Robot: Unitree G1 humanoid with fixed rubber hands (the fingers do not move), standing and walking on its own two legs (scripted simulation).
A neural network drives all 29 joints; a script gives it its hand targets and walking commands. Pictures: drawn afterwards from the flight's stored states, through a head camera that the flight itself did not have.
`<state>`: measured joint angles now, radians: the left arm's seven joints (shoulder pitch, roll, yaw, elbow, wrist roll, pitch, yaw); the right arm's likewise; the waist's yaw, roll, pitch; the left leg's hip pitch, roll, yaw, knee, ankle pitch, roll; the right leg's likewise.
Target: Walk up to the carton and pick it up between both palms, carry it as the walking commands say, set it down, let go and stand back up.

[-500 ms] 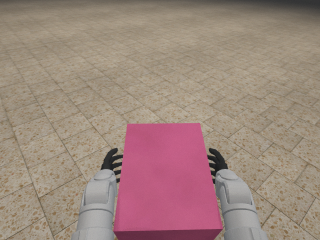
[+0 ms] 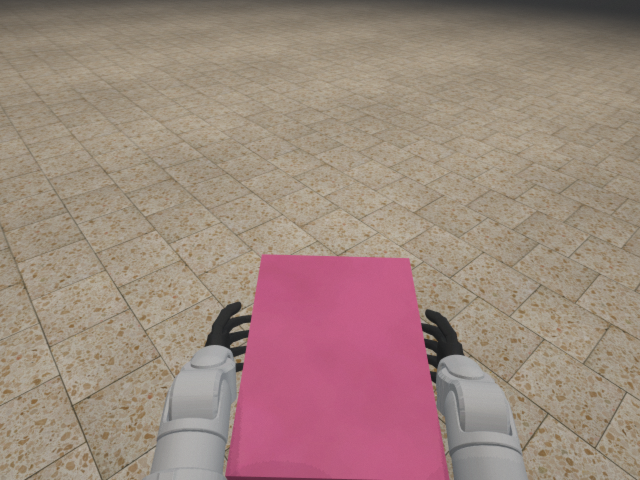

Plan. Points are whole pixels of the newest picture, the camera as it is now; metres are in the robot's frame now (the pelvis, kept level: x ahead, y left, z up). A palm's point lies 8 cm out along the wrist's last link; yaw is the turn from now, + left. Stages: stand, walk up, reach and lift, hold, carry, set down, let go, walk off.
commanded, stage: reach and lift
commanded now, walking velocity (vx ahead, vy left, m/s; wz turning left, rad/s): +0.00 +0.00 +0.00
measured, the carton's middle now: (332, 390) +0.28 -0.01 -0.01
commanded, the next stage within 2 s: hold in 0.12 s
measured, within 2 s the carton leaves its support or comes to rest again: neither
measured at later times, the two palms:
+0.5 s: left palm (213, 370) +0.27 +0.15 +0.04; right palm (446, 368) +0.27 -0.15 +0.05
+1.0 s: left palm (213, 361) +0.28 +0.15 +0.04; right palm (444, 368) +0.28 -0.14 +0.05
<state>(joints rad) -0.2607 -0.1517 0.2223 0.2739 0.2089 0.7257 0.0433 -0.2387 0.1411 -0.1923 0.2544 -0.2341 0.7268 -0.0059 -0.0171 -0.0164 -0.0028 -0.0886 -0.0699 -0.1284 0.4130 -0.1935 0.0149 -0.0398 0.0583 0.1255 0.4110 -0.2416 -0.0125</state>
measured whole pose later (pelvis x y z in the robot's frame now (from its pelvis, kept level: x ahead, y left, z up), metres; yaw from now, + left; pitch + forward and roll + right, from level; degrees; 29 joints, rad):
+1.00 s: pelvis +0.00 +0.00 +0.00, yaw +0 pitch -8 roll +0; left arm -0.22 -0.14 0.19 0.21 0.21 0.76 0.03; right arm -0.20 0.14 -0.16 0.20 -0.23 0.76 -0.01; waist -0.01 -0.01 0.00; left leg -0.08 -0.07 -0.12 0.41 -0.20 0.02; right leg -0.02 0.05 0.12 0.40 -0.24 -0.01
